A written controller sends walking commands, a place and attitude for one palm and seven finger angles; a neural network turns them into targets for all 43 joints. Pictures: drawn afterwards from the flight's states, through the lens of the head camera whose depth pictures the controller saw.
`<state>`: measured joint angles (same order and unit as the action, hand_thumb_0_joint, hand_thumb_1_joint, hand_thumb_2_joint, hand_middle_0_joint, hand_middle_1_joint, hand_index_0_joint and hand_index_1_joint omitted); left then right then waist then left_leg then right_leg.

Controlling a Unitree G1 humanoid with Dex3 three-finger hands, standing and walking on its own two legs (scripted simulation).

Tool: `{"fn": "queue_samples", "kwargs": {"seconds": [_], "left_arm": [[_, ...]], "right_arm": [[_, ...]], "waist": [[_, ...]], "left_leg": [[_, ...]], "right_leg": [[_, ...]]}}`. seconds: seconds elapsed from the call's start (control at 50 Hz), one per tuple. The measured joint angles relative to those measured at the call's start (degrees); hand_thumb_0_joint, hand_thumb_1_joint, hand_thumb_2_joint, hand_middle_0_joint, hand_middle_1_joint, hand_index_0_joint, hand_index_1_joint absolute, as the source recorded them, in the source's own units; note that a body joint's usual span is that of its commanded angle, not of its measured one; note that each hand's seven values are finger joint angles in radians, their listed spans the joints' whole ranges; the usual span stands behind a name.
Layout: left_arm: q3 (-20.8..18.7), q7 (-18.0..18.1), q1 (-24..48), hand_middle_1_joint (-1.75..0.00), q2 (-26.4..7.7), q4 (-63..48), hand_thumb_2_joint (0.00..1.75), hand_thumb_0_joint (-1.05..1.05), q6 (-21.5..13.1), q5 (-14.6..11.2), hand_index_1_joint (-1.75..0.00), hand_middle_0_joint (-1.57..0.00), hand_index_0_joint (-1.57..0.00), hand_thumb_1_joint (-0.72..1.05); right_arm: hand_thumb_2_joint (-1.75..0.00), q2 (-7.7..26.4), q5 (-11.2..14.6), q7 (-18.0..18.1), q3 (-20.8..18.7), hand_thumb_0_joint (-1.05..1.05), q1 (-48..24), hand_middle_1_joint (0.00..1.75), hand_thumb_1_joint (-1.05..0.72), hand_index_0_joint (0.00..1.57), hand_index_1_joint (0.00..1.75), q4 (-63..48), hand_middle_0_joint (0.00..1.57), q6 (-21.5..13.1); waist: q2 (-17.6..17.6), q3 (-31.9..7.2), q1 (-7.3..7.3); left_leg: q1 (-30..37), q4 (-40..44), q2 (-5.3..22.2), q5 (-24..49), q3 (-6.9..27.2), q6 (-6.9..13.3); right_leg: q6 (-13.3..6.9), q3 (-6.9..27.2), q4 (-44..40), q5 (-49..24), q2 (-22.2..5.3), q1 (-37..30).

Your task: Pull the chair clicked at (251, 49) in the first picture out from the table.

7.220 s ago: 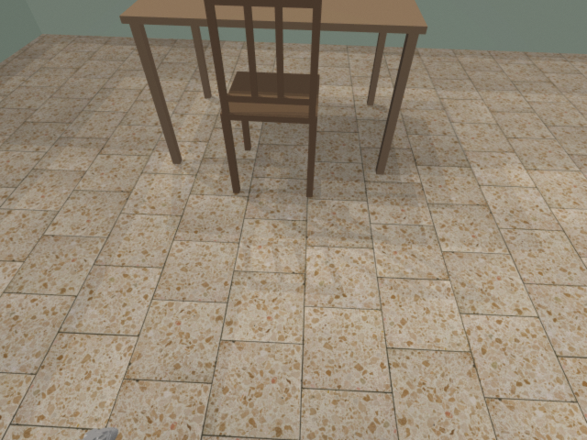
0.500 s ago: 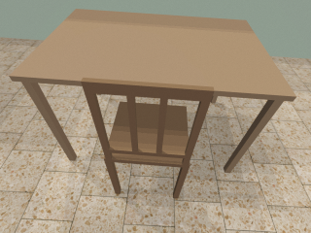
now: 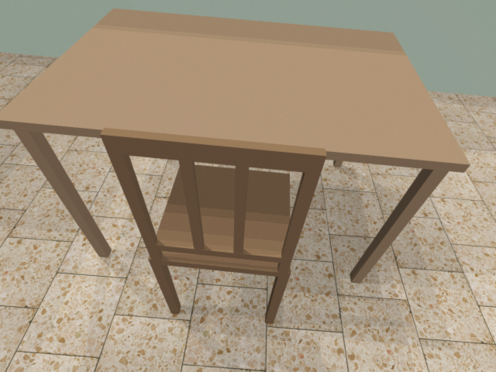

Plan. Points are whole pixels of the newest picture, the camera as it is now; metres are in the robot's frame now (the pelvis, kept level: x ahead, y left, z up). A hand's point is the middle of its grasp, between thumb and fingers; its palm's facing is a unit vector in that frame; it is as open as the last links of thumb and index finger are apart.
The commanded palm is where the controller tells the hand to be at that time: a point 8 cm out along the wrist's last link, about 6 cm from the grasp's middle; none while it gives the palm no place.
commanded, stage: come to a stop and stand still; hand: left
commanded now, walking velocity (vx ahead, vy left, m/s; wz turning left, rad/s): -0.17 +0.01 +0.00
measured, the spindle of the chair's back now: (193, 209) +0.45 +0.16 -0.07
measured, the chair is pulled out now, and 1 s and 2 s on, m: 0.00 0.00 0.00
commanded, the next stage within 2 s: look again from close up in 1.50 s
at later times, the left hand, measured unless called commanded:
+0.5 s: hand out of the picture +0.00 +0.22 -0.17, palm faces +0.04 -0.96 -0.29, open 7.3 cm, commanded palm none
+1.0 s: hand out of the picture -0.06 +0.22 -0.18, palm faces +0.01 -0.99 -0.17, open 7.3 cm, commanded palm none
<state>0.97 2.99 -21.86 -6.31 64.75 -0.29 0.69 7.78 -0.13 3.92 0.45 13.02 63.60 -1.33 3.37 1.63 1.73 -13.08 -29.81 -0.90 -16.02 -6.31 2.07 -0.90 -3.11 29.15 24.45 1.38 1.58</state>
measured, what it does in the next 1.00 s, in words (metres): shifts its weight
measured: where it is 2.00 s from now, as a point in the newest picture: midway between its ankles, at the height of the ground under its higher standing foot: outside the picture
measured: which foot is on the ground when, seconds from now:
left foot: down 0.00-1.00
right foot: down 0.00-1.00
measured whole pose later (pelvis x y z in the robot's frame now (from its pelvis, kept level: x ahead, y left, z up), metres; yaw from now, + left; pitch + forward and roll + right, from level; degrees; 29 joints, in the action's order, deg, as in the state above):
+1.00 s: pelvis -0.04 +0.05 +0.00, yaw +0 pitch -1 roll +0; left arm 1.1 2.7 -18.0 -8.9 61.1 -0.2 1.0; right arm 9.2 -0.7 1.1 -0.5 10.7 61.8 0.1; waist 1.7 4.7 0.7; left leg -16.0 -26.8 -3.5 -10.7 -6.8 6.2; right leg 0.5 -2.2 26.2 21.0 -1.0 4.5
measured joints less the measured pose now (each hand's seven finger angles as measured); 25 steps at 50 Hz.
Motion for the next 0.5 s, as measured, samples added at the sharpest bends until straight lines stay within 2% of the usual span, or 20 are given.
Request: {"fn": "queue_samples", "kwargs": {"seconds": [0.08, 0.22, 0.28, 0.38, 0.5], "left_arm": [[-0.19, 0.41, 2.54, -0.30, 0.30, -2.84, 0.89, 0.00, -0.69, 0.29, -0.30, -0.20, -0.20, 0.91], [-0.22, 0.69, 3.24, -0.30, -2.61, -6.83, 0.89, 0.00, -0.45, 0.42, -0.30, -0.20, -0.20, 0.92], [-0.76, 0.75, 4.22, -0.30, -3.69, -8.95, 0.89, 0.00, -0.19, 0.29, -0.30, -0.20, -0.21, 0.91], [-1.67, 0.88, 5.27, -0.30, -4.84, -11.52, 0.89, 0.00, -0.03, 0.23, -0.30, -0.20, -0.20, 0.91], [-1.65, 0.41, 6.40, -0.30, -5.16, -12.18, 0.89, 0.00, 0.80, 0.29, -0.30, -0.20, -0.20, 0.91]], "right_arm": [[-0.90, 0.19, 0.13, -0.52, -0.26, 0.00, -2.06, 0.29, -0.93, 0.20, 0.30, -1.93, 0.20, 0.94], [-0.90, 0.46, -0.48, -1.64, -1.01, 0.00, -2.65, 0.29, -0.92, 0.20, 0.30, -5.96, 0.20, 1.80], [-0.90, 1.27, -0.79, -2.22, -2.07, 0.00, -2.28, 0.29, -0.92, 0.20, 0.30, -7.85, 0.20, 1.59], [-0.90, 2.23, -1.18, -2.91, -2.48, 0.00, -1.44, 0.29, -0.91, 0.20, 0.30, -8.60, 0.20, 3.06], [-0.90, 2.40, -1.49, -3.47, -2.12, 0.00, -0.16, 0.29, -0.91, 0.20, 0.30, -7.94, 0.20, 3.66]], "waist": [[-1.03, 0.75, 0.18], [-2.65, 1.07, -0.88], [-4.18, 1.83, -1.29], [-5.70, 2.67, -1.91], [-5.11, 3.13, -2.43]], "left_leg": [[-1.53, 1.34, 0.00, 2.15, -0.04, -0.28], [-2.93, 0.59, 0.46, 2.61, 1.05, -0.52], [-5.08, -2.18, 0.74, 2.29, 1.63, -0.59], [-6.37, -5.10, 0.97, 1.74, 2.68, -0.29], [-6.33, -5.42, 0.10, 1.74, 2.46, 0.85]], "right_leg": [[-2.18, 0.06, -3.64, -0.85, 0.20, 0.43], [-2.30, -0.06, -1.25, -1.12, 0.82, 2.61], [-3.15, -0.64, 0.49, -0.18, 1.10, 4.00], [-2.93, -1.75, 2.11, -0.13, 1.41, 4.36], [-2.07, -1.77, 3.19, 0.27, 0.46, 4.57]]}}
